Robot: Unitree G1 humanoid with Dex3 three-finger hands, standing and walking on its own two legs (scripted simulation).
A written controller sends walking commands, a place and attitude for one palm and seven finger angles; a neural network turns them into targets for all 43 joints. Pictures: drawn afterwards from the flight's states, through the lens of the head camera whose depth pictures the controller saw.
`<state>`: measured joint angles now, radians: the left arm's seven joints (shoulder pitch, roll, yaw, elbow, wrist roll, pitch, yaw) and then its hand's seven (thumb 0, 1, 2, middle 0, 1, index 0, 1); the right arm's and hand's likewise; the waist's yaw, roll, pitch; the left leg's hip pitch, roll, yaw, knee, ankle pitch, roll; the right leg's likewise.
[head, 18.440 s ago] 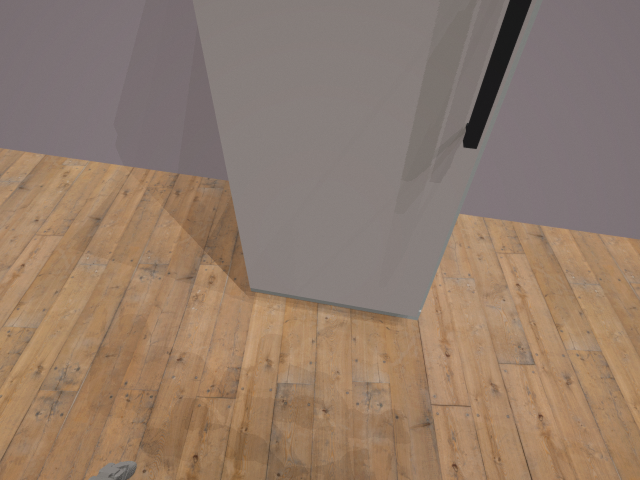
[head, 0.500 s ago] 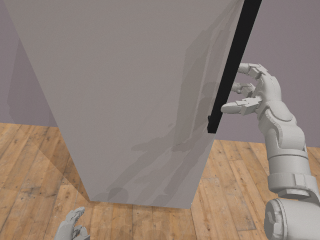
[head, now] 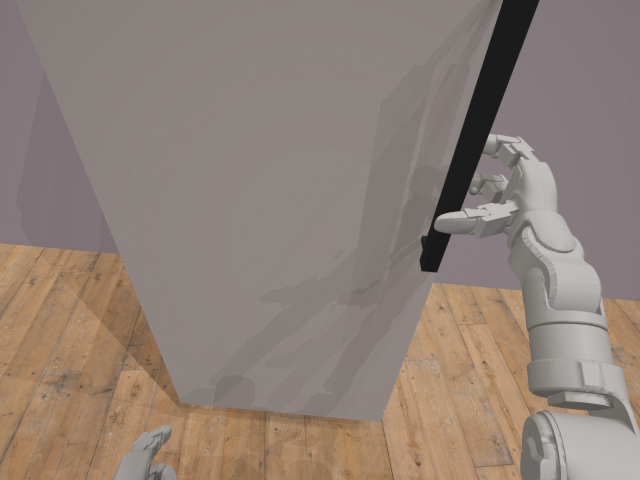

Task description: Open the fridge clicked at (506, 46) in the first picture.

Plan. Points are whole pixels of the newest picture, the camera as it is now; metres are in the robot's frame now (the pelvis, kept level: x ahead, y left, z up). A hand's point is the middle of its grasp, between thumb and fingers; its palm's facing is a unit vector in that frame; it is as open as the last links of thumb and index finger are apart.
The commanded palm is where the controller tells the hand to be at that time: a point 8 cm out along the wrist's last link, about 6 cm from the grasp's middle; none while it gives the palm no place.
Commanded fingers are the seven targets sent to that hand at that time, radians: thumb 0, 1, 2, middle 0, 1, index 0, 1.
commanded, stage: slide the fingers in behind the handle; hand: right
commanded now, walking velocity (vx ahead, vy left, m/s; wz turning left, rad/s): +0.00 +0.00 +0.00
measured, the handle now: (461, 151) +0.47 -0.15 +0.23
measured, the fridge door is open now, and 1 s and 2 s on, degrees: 0 0 0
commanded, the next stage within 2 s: grip the handle and tug to test in 0.76 s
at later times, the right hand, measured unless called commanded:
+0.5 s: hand (471, 192) +0.39 -0.15 +0.22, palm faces +0.11 +0.99 +0.00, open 14.4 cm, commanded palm +0.37 -0.18 +0.22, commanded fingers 0.00 0.50 -0.30 0.30 1.20 0.30 1.20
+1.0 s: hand (457, 186) +0.40 -0.13 +0.22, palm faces +0.07 +1.00 +0.01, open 13.9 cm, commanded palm +0.38 -0.17 +0.22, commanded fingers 0.00 0.13 -0.46 0.34 1.25 0.34 1.25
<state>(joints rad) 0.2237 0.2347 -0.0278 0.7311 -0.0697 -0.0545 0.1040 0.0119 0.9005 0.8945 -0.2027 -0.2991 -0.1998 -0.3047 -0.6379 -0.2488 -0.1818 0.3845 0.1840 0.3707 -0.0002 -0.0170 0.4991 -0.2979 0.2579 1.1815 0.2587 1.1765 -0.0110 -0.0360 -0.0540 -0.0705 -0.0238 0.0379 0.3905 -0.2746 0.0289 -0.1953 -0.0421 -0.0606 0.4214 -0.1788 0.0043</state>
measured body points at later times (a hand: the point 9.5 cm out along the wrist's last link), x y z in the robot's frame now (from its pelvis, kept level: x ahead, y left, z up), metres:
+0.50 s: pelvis +0.00 +0.00 +0.00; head -0.03 +0.02 +0.45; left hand +0.17 +0.24 -0.09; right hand +0.38 -0.20 +0.22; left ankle -0.04 +0.10 -0.74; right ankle +0.03 -0.12 -0.74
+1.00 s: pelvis +0.00 +0.00 +0.00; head -0.03 +0.01 +0.45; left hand +0.16 +0.23 -0.10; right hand +0.39 -0.19 +0.22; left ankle -0.04 +0.10 -0.74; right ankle +0.03 -0.12 -0.74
